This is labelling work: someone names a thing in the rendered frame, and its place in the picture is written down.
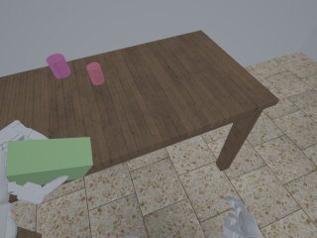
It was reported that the robot left hand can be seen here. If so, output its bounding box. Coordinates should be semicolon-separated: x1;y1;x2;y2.
0;120;69;205

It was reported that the sponge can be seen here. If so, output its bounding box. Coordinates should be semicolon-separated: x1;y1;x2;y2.
6;137;93;186

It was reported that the robot right hand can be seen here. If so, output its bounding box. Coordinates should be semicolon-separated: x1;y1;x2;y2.
223;195;262;238

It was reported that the left robot forearm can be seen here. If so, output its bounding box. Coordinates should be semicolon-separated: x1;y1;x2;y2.
0;201;18;238

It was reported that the table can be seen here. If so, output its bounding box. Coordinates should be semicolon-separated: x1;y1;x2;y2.
0;30;279;238

